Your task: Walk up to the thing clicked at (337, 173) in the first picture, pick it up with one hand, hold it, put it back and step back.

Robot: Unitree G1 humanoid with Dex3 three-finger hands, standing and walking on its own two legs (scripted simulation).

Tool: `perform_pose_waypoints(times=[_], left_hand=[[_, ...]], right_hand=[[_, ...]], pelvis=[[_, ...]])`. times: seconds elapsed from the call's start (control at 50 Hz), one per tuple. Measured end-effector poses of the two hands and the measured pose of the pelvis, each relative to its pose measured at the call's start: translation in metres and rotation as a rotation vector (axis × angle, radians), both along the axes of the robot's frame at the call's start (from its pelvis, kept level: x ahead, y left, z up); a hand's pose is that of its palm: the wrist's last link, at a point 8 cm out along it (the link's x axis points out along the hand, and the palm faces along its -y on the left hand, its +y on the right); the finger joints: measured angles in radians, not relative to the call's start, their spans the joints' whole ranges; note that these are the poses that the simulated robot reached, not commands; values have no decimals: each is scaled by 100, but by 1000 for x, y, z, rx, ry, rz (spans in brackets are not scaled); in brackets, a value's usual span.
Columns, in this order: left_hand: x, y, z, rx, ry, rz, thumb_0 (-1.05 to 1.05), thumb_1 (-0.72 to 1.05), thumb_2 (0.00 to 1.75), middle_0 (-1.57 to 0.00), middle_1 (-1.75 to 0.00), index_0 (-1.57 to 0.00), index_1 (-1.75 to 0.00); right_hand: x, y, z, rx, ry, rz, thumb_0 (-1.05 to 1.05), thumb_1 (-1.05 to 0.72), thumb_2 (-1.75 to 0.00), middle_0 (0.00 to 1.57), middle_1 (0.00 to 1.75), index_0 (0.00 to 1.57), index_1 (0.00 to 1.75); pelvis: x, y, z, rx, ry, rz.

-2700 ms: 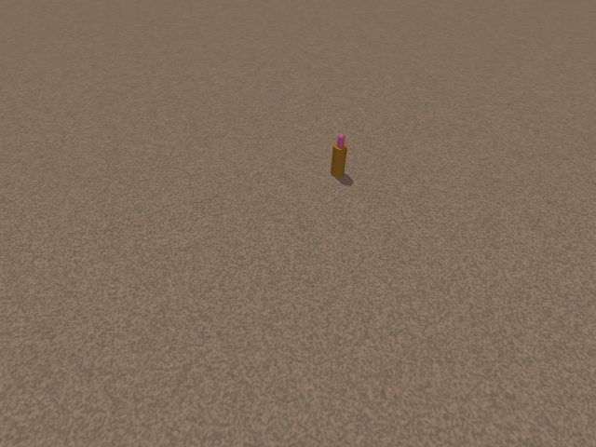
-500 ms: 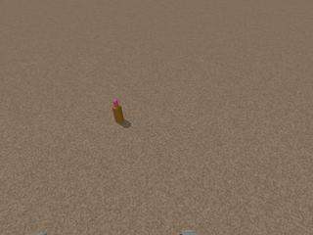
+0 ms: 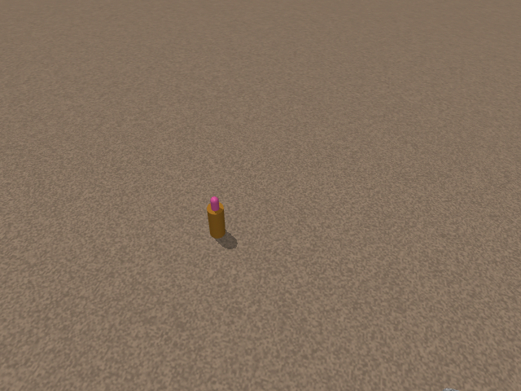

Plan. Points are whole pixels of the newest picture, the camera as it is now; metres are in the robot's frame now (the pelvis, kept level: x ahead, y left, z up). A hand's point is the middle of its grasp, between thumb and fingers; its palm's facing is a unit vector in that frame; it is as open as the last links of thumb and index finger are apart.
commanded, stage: walk up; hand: left
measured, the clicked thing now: (216, 216) +0.92 +0.21 -0.63
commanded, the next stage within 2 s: none
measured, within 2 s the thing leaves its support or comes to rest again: neither
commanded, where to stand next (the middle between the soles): +0.60 +0.02 m, yaw -1 degrees
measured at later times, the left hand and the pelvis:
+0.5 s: hand (133, 311) +0.28 +0.24 -0.10, palm faces -0.01 -0.90 -0.43, open 7.4 cm; pelvis +0.20 -0.04 +0.01, yaw +0 degrees
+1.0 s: hand (136, 252) +0.43 +0.29 -0.13, palm faces -0.03 -0.94 -0.35, open 7.4 cm; pelvis +0.39 +0.01 +0.01, yaw +1 degrees
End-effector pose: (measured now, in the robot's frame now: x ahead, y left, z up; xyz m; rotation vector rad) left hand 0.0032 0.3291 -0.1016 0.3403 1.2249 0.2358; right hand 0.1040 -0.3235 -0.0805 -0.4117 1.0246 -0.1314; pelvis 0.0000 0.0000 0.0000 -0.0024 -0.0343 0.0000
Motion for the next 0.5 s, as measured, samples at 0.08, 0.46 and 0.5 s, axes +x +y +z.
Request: perform_pose_waypoints(times=[0.08, 0.46, 0.5], left_hand=[[46, 3, -1, -13, 7, -22, 1, 90, 90, -20, -30, -20, -30], [264, -43, 34, 51, -173, -98, 0, 90, 90, -20, -30, -21, -30], [270, -47, 40, 51, -169, -82, 0, 90, 90, -20, -30, -21, -30]], right_hand=[[25, 12, 10, 7, -31, -36, 1, -90, -90, 21, 30, 20, 30], [116, -32, -38, 65, 159, -112, 1, -90, -90, 21, 30, 20, 30], [139, -32, -35, 74, 151, -98, 1, -90, -90, 21, 30, 20, 30]], pelvis=[[32, 6, 7, 3, -8, -5], [188, -36, 2, 13, -14, -10], [201, -37, 8, 11, -14, -5]])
